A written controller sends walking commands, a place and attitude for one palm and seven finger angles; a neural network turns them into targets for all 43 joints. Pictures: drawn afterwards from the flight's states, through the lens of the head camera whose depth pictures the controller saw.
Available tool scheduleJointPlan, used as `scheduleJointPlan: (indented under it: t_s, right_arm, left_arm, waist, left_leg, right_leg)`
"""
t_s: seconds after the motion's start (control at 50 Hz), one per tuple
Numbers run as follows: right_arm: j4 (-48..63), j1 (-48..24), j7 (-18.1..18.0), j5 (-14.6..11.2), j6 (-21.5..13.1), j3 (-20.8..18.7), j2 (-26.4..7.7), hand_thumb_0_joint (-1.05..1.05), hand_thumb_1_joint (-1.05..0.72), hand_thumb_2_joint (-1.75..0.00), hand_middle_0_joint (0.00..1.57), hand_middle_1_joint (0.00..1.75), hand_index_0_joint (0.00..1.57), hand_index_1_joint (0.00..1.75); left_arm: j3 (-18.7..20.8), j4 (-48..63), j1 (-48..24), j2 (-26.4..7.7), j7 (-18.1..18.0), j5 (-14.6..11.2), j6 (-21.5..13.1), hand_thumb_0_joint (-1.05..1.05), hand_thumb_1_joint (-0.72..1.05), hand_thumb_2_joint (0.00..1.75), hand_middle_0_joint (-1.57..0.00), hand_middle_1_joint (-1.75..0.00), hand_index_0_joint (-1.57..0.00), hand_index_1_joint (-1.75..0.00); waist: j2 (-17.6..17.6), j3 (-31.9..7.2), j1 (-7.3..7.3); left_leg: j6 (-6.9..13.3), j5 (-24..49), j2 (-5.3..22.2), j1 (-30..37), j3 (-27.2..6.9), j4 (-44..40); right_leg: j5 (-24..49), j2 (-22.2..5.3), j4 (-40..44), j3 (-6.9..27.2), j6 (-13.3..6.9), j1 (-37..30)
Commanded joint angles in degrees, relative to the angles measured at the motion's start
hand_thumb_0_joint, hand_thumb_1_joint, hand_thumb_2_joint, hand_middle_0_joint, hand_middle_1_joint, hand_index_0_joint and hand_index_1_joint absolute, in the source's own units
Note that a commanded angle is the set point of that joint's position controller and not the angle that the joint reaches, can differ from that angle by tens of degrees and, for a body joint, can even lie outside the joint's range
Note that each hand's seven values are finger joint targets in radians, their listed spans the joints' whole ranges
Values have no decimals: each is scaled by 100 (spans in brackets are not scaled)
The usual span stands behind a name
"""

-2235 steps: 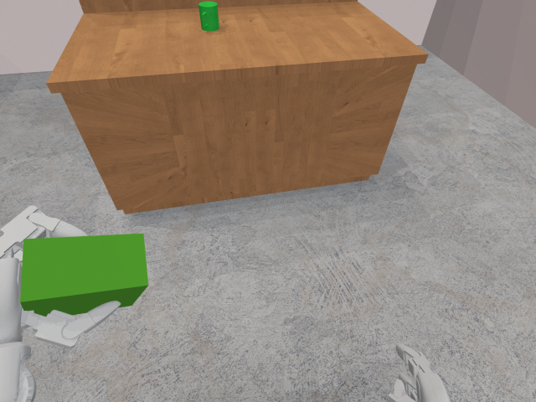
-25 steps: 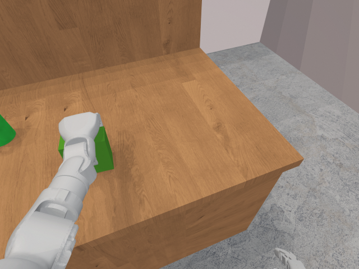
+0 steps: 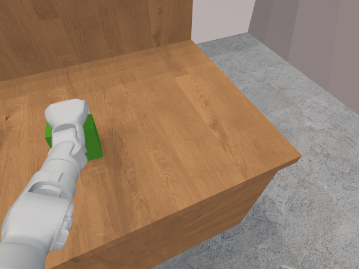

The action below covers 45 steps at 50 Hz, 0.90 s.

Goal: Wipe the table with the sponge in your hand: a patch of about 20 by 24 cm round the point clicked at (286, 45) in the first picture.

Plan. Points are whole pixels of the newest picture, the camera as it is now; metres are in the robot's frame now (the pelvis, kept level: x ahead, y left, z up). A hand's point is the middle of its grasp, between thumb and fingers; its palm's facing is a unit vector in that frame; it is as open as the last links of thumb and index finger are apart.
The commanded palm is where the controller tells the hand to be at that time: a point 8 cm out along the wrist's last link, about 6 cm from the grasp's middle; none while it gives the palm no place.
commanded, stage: slide back across to the first lane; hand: left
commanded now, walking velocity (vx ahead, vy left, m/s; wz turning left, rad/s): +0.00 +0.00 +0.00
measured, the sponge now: (78, 145) +0.42 +0.28 +0.01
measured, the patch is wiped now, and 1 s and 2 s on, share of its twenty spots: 1.00 1.00 1.00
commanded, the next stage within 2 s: wipe back along the first lane in 0.64 s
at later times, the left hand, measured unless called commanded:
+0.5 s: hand (48, 137) +0.40 +0.33 +0.06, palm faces -0.10 -0.04 -0.99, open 10.1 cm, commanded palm +0.38 +0.32 +0.12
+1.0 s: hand (39, 148) +0.37 +0.34 +0.06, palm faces -0.07 -0.04 -1.00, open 10.1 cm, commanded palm +0.35 +0.32 +0.11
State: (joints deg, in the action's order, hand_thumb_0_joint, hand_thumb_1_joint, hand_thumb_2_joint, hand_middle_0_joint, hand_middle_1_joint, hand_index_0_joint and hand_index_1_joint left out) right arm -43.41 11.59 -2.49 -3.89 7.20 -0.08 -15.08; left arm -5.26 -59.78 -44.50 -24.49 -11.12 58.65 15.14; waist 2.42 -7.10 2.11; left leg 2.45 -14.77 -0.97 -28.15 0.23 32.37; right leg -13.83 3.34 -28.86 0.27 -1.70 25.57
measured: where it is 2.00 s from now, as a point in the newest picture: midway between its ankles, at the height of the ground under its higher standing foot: outside the picture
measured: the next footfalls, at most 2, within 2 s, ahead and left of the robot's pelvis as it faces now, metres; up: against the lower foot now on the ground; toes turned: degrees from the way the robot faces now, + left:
none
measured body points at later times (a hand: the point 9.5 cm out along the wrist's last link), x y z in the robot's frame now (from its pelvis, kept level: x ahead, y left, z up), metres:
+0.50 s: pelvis +0.01 +0.01 +0.01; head +0.03 +0.00 +0.45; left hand +0.40 +0.32 +0.12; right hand +0.13 -0.25 -0.12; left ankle +0.01 +0.09 -0.73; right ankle +0.00 -0.11 -0.73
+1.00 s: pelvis +0.01 +0.02 +0.01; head +0.03 +0.01 +0.46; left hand +0.37 +0.33 +0.12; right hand +0.16 -0.23 -0.12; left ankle +0.01 +0.09 -0.73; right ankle +0.00 -0.11 -0.73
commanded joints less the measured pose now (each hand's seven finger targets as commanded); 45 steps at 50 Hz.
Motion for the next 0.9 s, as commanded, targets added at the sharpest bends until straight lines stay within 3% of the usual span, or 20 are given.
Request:
scheduleJointPlan:
  t_s: [0.0,0.02,0.08,0.16,0.2,0.28,0.32,0.38,0.42,0.48,0.5,0.56,0.58,0.66,0.68,0.72,0.78,0.82,0.84,0.88]
  right_arm:
    - [611,-59,-16,21,-187,-304,-846,0,-90,-90,20,30,20,30]
    - [633,-67,-5,28,-178,-316,-836,0,-90,-90,20,30,20,30]
    - [690,-153,-17,9,-172,-308,-813,0,-90,-90,20,30,20,30]
    - [699,-223,-23,-22,-149,-273,-866,0,-90,-90,20,30,20,30]
    - [714,-223,-20,-9,-176,-288,-868,0,-90,-90,20,30,20,30]
    - [793,-342,2,-33,-187,-280,-826,0,-90,-90,20,30,20,30]
    - [837,-341,-16,-45,-178,-279,-861,0,-90,-90,20,30,20,30]
    - [871,-383,-68,-64,-208,-292,-864,0,-90,-90,20,30,20,30]
    - [849,-334,-81,-50,-199,-296,-887,0,-90,-90,20,30,20,30]
    - [836,-361,-111,-54,-197,-285,-896,0,-90,-90,20,30,20,30]
    - [821,-329,-119,-48,-197,-290,-914,0,-90,-90,20,30,20,30]
    - [807,-327,-129,-34,-189,-290,-908,0,-90,-90,20,30,20,30]
    - [824,-371,-138,-37,-209,-305,-886,0,-90,-90,20,30,20,30]
    - [806,-296,-141,-19,-179,-320,-929,0,-90,-90,20,30,20,30]
    - [819,-328,-143,-20,-197,-327,-933,0,-90,-90,20,30,20,30]
    - [817,-280,-133,-11,-184,-350,-925,0,-90,-90,20,30,20,30]
    - [899,-381,-79,-9,-223,-401,-896,0,-90,-90,20,30,20,30]
    - [876,-384,-56,-14,-191,-403,-908,0,-90,-90,20,30,20,30]
    - [889,-429,-49,-16,-182,-394,-893,0,-90,-90,20,30,20,30]
    - [943,-578,-36,-18,-187,-395,-907,0,-90,-90,20,30,20,30]
  left_arm:
    - [235,738,-2048,-1371,-262,189,48,0,10,130,-120,-160,-120,-160]
    - [365,892,-2047,-1515,-278,177,16,0,10,130,-120,-160,-120,-160]
    - [470,1102,-2110,-1588,-285,130,-19,0,10,130,-120,-160,-120,-160]
    - [634,1112,-2092,-2024,-313,222,87,0,10,130,-120,-160,-120,-160]
    - [679,1302,-2099,-2106,-305,272,80,0,10,130,-120,-160,-120,-160]
    - [629,1422,-1809,-1963,-163,213,100,0,10,130,-120,-160,-120,-160]
    - [692,1529,-1572,-2108,-57,123,77,0,10,130,-120,-160,-120,-160]
    - [651,1809,-1520,-1992,107,8,-135,0,10,130,-120,-160,-120,-160]
    - [601,1840,-1366,-2035,191,98,-234,0,10,130,-120,-160,-120,-160]
    - [800,2037,-1490,-2317,286,166,-422,0,10,130,-120,-160,-120,-160]
    - [702,1999,-1453,-2281,305,204,-452,0,10,130,-120,-160,-120,-160]
    - [776,2105,-1473,-2385,351,214,-603,0,10,130,-120,-160,-120,-160]
    - [913,2256,-1446,-2454,369,152,-682,0,10,130,-120,-160,-120,-160]
    - [974,2200,-1337,-2567,385,182,-788,0,10,130,-120,-160,-120,-160]
    - [1098,2336,-1328,-2641,390,142,-865,0,10,130,-120,-160,-120,-160]
    - [994,2283,-1119,-2494,368,151,-883,0,10,130,-120,-160,-120,-160]
    - [797,2707,-688,-2004,372,-16,-925,0,10,130,-120,-160,-120,-160]
    - [749,2685,-449,-1918,342,-48,-848,0,10,130,-120,-160,-120,-160]
    - [546,2785,-491,-1684,342,-74,-819,0,10,130,-120,-160,-120,-160]
    - [775,3093,-223,-1793,301,-158,-754,0,10,130,-120,-160,-120,-160]
  waist:
    - [-32,-1765,-3]
    - [7,-2001,-61]
    - [-67,-2068,-80]
    - [-95,-1715,-98]
    - [157,-1830,-170]
    - [148,-1825,-220]
    - [73,-1876,-245]
    - [-92,-1772,-151]
    - [-75,-1583,-125]
    - [97,-1469,-155]
    - [242,-1346,-138]
    - [301,-1392,-139]
    - [471,-1494,-196]
    - [267,-1570,-184]
    - [384,-1693,-232]
    - [249,-1728,-218]
    - [382,-1908,-298]
    - [239,-1793,-287]
    - [168,-1730,-235]
    - [243,-1760,-380]
  left_leg:
    - [9,1431,98,1118,-251,-205]
    - [3,1554,102,1221,-237,-191]
    - [-1,1716,104,1249,-286,-235]
    - [35,1404,73,1150,-284,-363]
    - [29,1595,78,1339,-303,-375]
    - [10,1692,73,1434,-318,-434]
    - [41,1637,60,1484,-292,-446]
    - [58,1765,64,1541,-323,-465]
    - [90,1706,66,1600,-319,-457]
    - [68,1761,43,1605,-359,-517]
    - [74,1716,49,1667,-346,-493]
    - [44,1785,65,1746,-363,-489]
    - [29,1975,62,1827,-366,-491]
    - [11,2068,76,1842,-373,-451]
    - [-21,2259,83,1914,-397,-462]
    - [-25,2382,96,1978,-383,-407]
    - [-97,2873,139,2229,-433,-366]
    - [-96,2768,155,2204,-440,-337]
    - [-102,2711,160,2202,-449,-353]
    - [-135,2889,162,2219,-480,-421]
  right_leg:
    - [1476,-97,214,119,-191,-574]
    - [1609,-101,189,141,-195,-700]
    - [1705,-96,178,133,-199,-828]
    - [1385,-111,324,160,-179,-847]
    - [1400,-105,284,99,-217,-895]
    - [1473,-108,330,107,-232,-1019]
    - [1536,-123,420,148,-211,-1193]
    - [1766,-137,449,161,-209,-1244]
    - [1695,-137,511,181,-215,-1132]
    - [1659,-140,530,181,-265,-1124]
    - [1553,-134,540,142,-273,-1016]
    - [1561,-144,546,156,-297,-955]
    - [1663,-145,524,153,-316,-1027]
    - [1745,-140,503,129,-303,-1020]
    - [1818,-135,477,117,-325,-1066]
    - [1885,-129,456,77,-301,-1032]
    - [2098,-108,449,100,-318,-1030]
    - [2016,-100,449,65,-300,-965]
    - [1980,-105,464,63,-289,-914]
    - [2030,-103,457,72,-318,-1058]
